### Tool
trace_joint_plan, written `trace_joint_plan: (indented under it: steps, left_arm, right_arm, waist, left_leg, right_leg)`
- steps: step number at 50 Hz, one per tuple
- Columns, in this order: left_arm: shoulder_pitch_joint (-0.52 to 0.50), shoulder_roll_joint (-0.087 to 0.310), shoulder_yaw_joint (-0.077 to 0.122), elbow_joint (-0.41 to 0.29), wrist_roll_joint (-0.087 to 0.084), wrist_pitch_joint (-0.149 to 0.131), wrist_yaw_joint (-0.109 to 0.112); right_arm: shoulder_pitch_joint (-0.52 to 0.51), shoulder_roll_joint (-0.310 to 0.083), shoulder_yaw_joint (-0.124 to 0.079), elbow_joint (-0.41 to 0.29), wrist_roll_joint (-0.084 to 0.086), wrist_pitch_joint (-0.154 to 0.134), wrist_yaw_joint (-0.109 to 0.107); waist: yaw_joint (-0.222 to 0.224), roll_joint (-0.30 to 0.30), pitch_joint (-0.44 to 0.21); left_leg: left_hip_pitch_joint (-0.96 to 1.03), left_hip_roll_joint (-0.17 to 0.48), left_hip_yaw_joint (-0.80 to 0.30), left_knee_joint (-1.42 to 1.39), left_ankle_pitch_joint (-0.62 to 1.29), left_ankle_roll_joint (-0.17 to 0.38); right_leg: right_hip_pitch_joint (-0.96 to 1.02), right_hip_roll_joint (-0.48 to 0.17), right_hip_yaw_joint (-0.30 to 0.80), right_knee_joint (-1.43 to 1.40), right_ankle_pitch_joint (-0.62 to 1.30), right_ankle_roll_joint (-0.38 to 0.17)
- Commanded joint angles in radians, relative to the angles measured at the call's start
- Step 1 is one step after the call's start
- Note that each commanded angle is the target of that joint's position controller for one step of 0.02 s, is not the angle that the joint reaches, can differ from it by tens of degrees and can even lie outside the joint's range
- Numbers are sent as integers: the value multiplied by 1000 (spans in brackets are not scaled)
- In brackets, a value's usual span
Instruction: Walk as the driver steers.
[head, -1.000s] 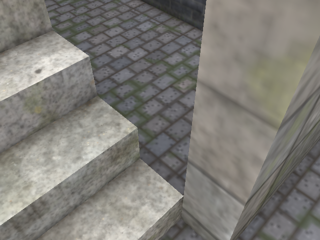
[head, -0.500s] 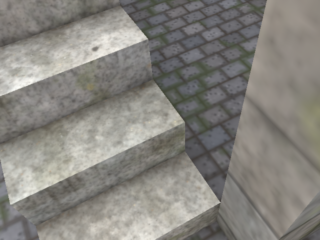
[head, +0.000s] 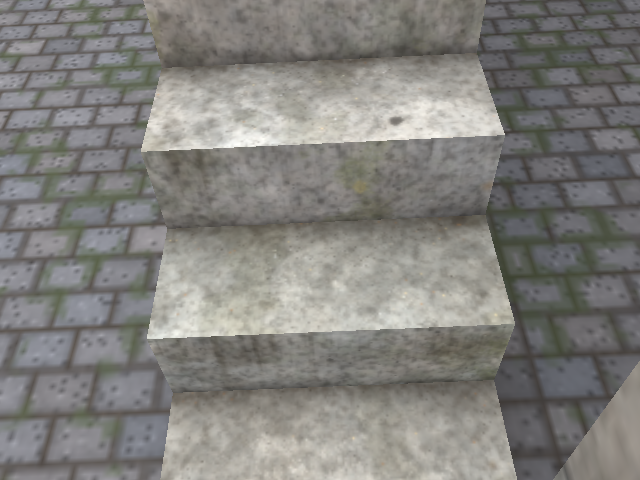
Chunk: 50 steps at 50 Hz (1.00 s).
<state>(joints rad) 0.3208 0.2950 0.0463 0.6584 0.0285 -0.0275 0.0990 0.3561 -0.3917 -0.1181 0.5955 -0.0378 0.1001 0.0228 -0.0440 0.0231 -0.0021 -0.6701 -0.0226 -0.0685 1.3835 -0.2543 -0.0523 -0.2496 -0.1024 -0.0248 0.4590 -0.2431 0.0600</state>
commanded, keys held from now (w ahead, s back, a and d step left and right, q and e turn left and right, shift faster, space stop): w+q+shift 0.12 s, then q+shift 0.16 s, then e+shift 0.72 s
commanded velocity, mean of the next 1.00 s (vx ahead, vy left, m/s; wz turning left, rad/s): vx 0.28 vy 0.01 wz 0.01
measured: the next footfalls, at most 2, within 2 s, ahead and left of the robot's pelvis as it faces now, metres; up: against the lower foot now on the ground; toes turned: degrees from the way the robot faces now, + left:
left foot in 0.20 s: +0.04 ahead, +0.17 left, +0.00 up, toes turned +14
right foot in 0.54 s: +0.24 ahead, +0.08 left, +0.00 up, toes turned +18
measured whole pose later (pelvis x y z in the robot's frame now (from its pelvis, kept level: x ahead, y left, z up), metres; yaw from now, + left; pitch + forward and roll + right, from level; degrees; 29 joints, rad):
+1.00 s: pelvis +0.14 +0.18 +0.00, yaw -6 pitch +0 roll +2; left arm 0.21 0.29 0.12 0.63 -0.04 0.08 0.08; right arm 0.12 -0.25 -0.05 0.65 0.03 -0.01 -0.04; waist 0.01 -0.01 0.05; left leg -0.24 -0.11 -0.13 0.51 -0.25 -0.11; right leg -0.33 0.17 0.38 0.51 -0.15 0.00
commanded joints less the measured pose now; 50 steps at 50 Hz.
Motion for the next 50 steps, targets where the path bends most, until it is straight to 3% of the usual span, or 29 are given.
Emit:
trace_joint_plan:
  steps: [1, 3, 4, 7, 8, 9, 10, 11, 12, 13, 15, 17, 20, 24, 26, 27, 28, 29, 30, 32, 34, 36, 40, 41, 42, 46, 48, 49, 50]
  left_arm:
    - [-60, 206, 65, -63, 27, -1, -16]
    - [-114, 221, 73, -58, 20, -18, -44]
    - [-177, 219, 71, -64, 11, -17, -54]
    - [-115, 198, 68, -27, 28, -7, -72]
    - [-104, 185, 65, -17, 23, 6, -79]
    - [-105, 161, 55, -11, 13, 19, -84]
    - [-217, 96, 33, -64, -65, 18, -55]
    - [-134, -22, -26, -135, 14, 17, -88]
    - [-169, 10, -19, -158, 59, 5, -103]
    - [-175, 30, -13, -154, 34, -19, -106]
    - [-183, 118, 9, -116, 6, -45, -95]
    - [-157, 127, 7, -70, 0, -31, -92]
    - [-109, 4, -38, -4, -11, -9, -92]
    - [80, 16, -25, 81, -26, 24, -70]
    - [226, 30, 0, 132, -20, 20, -72]
    - [306, 49, 18, 163, -22, 20, -77]
    - [267, 81, 24, 178, -31, 18, -78]
    - [124, 127, 35, 118, -37, 9, -91]
    - [-8, 98, 44, 67, -38, 24, -96]
    - [-130, 72, 46, 15, -34, 57, -82]
    - [-73, 96, 55, 32, -10, 63, -66]
    - [6, 131, 74, 47, -11, 68, -61]
    - [46, 137, 97, 38, -2, 84, -68]
    - [36, 90, 82, -11, -52, 90, -18]
    - [7, 105, 82, -25, -49, 99, 0]
    - [-86, 126, 97, -79, -48, 109, 2]
    - [-114, 98, 94, -91, -74, 98, -11]
    - [-133, 86, 91, -99, -90, 90, -19]
    - [-91, 55, 88, -92, -95, 81, -32]
  right_arm:
    - [-130, 1, 28, -145, -25, -11, 66]
    - [-124, -1, 17, -126, 15, -36, 89]
    - [-69, 35, 30, -91, 30, -49, 101]
    - [-95, 17, 19, -57, 22, -56, 73]
    - [-38, 17, 14, -17, 16, -62, 62]
    - [119, 23, 2, 67, 10, -77, 42]
    - [245, -47, -33, 110, 100, -115, 9]
    - [204, -125, -12, 96, 26, -111, 12]
    - [176, -179, -25, 55, 23, -125, 4]
    - [125, -215, -37, 55, 1, -115, -4]
    - [42, -170, -19, 48, -19, -103, -26]
    - [61, -89, 20, 75, -4, -108, -33]
    - [69, 10, 64, 106, 3, -121, -45]
    - [-123, 23, 74, 71, 6, -123, -74]
    - [-278, -4, 57, 22, 32, -107, -74]
    - [-330, -4, 54, -10, 32, -104, -65]
    - [-235, 118, 81, -32, 2, -91, -52]
    - [7, 182, 98, 6, -18, -78, -47]
    - [20, 108, 84, 37, -25, -67, -47]
    - [-131, 7, 52, -5, -32, -55, -42]
    - [-190, 46, 69, -23, -33, -53, -25]
    - [-228, 97, 86, -42, -19, -57, -25]
    - [-303, 113, 98, -64, 7, -60, -46]
    - [-358, 162, 93, -93, 72, -87, -66]
    - [-344, 137, 91, -81, 83, -101, -72]
    - [-272, 115, 67, -30, 72, -120, -64]
    - [-229, 88, 51, -9, 79, -131, -60]
    - [-198, 82, 42, 14, 78, -137, -60]
    - [-220, 79, 37, 31, 70, -138, -59]
  waist:
    - [38, -183, 34]
    - [18, -295, 8]
    - [-9, -330, -25]
    - [37, -300, -27]
    - [20, -230, -22]
    - [-51, -57, -37]
    - [-114, 201, 65]
    - [5, 489, 93]
    - [-4, 397, -29]
    - [31, 276, -4]
    - [44, 105, 23]
    - [21, 123, 15]
    - [8, 145, -30]
    - [123, 150, -90]
    - [226, 69, -40]
    - [261, -67, 15]
    - [86, -278, 110]
    - [-38, -319, 19]
    - [-54, -257, 38]
    - [-49, -104, 66]
    - [-12, -63, 34]
    - [23, -58, -3]
    - [94, -167, -75]
    - [87, -179, -115]
    - [77, -178, -112]
    - [55, -230, -84]
    - [40, -251, -82]
    - [19, -208, -69]
    - [50, -46, -45]
  left_leg:
    - [-29, 27, 17, -114, -3, 15]
    - [97, 66, 87, -307, -33, 23]
    - [240, 84, 106, -453, -101, 52]
    - [343, 66, 199, -652, -197, 131]
    - [386, 23, 238, -761, -178, 151]
    - [504, -67, 250, -930, -159, 166]
    - [632, -2, 61, -977, 114, 221]
    - [626, 187, -474, -989, 190, 284]
    - [612, 274, -743, -1141, 133, 400]
    - [623, 284, -737, -1145, 85, 420]
    - [532, 237, -412, -1062, 342, 322]
    - [526, 190, -207, -1028, 730, 256]
    - [600, 134, -3, -989, 1001, 190]
    - [643, 227, 35, -904, 1273, 187]
    - [608, 146, 117, -611, 1027, 145]
    - [419, 3, 138, -301, 432, 92]
    - [192, -151, 61, -49, -151, 42]
    - [188, -115, -47, 64, -150, 20]
    - [159, -100, -44, 142, -125, 7]
    - [101, -70, -48, 113, -108, -1]
    - [113, -66, -19, 59, -66, -28]
    - [87, -64, -1, -50, -71, -48]
    - [92, -67, 24, -282, -140, -46]
    - [143, -108, -21, -357, -180, -91]
    - [155, -94, -39, -410, -170, -97]
    - [353, -106, -52, -677, -98, -83]
    - [402, -87, -61, -870, -43, -64]
    - [463, -68, -58, -1022, 65, -48]
    - [540, 0, -123, -1118, 161, -21]
  right_leg:
    - [18, -214, 66, -272, -212, -101]
    - [31, -200, -7, -315, -239, -97]
    - [0, -201, -75, -326, -207, -88]
    - [92, -197, -147, -260, -215, -106]
    - [122, -190, -179, -122, -143, -106]
    - [105, -135, -258, 215, 75, -88]
    - [-211, -71, -148, 507, -169, -55]
    - [-574, 60, -172, 805, -428, -21]
    - [-586, 82, 36, 937, -428, -28]
    - [-606, 49, 88, 995, -366, -20]
    - [-471, 9, 51, 867, -198, -20]
    - [-347, 38, -21, 731, -92, -27]
    - [-198, 92, -79, 491, 17, -55]
    - [22, 99, -48, 268, 76, -122]
    - [112, 123, -32, -55, 331, -131]
    - [204, 68, 122, -169, 582, -178]
    - [150, -60, 403, -65, 1195, -205]
    - [93, -163, 593, -147, 1058, -329]
    - [13, -154, 611, -193, 630, -390]
    - [-105, -63, 556, -204, 51, -364]
    - [-118, -13, 480, -157, 99, -335]
    - [-37, 5, 482, -110, 216, -318]
    - [117, 20, 508, -79, 315, -279]
    - [140, 2, 605, -113, 198, -270]
    - [155, -16, 618, -115, 159, -257]
    - [56, 11, 638, -109, 264, -194]
    - [91, 32, 673, -87, 256, -175]
    - [63, 69, 656, -41, 175, -153]
    - [-36, 170, 551, 113, -131, -119]
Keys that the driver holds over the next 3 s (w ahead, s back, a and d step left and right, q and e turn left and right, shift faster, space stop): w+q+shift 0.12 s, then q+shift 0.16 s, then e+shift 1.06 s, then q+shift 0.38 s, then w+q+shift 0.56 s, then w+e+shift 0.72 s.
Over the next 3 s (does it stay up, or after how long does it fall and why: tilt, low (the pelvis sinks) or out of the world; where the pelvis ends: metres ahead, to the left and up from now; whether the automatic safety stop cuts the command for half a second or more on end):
stays up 0.37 0.12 0.13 its command is cut before an obstacle after 2.3 s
